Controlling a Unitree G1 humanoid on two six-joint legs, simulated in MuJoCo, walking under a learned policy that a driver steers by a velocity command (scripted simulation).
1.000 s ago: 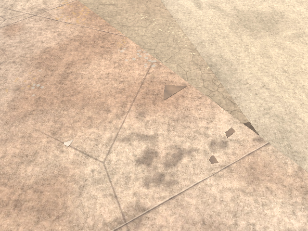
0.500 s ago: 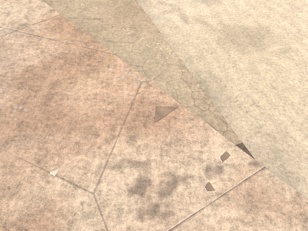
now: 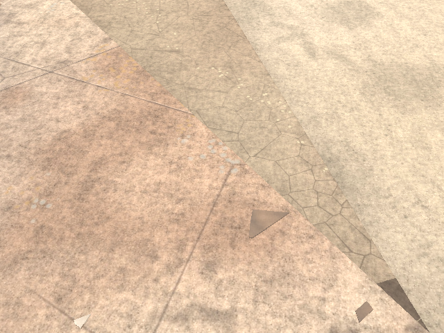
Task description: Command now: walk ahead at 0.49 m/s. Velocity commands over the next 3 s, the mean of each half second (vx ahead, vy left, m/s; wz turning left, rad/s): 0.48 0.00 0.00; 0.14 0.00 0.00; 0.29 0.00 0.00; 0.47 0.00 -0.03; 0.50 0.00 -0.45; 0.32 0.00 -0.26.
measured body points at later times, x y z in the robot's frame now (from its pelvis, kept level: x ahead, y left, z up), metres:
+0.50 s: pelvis +0.28 +0.08 +0.00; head +0.31 +0.09 +0.45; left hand +0.39 +0.34 -0.14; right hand +0.33 -0.18 -0.13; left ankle +0.30 +0.16 -0.75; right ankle +0.32 -0.09 -0.66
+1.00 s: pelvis +0.41 +0.05 -0.02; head +0.43 +0.04 +0.43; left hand +0.52 +0.29 -0.15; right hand +0.47 -0.21 -0.17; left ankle +0.40 +0.19 -0.75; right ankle +0.50 -0.05 -0.75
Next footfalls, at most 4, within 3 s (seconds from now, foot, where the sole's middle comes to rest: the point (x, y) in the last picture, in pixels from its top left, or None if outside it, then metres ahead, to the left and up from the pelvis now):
0.28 left None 0.35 0.16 -0.78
0.74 right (265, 332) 0.53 -0.06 -0.78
1.00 left None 0.45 0.19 -0.78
1.78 left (191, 234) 0.87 0.19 -0.78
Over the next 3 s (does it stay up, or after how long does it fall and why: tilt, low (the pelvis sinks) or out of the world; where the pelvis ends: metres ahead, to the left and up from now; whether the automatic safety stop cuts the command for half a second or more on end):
stays up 1.39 0.02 -0.17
